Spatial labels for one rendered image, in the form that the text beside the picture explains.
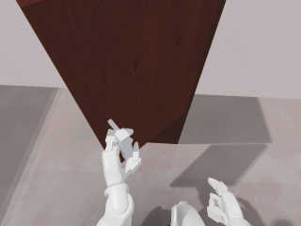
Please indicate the right robot thigh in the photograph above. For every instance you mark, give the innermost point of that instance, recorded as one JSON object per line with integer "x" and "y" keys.
{"x": 185, "y": 215}

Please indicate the cupboard door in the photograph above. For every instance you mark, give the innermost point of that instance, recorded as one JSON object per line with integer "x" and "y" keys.
{"x": 132, "y": 61}

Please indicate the robot left hand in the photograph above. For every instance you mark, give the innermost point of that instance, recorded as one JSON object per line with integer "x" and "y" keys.
{"x": 112, "y": 168}

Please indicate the robot left forearm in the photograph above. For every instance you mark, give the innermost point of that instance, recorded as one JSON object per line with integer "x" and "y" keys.
{"x": 119, "y": 206}

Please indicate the handle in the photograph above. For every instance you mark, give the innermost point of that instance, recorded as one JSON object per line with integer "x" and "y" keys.
{"x": 124, "y": 141}

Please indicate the robot right hand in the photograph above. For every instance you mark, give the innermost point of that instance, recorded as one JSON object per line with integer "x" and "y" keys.
{"x": 227, "y": 206}

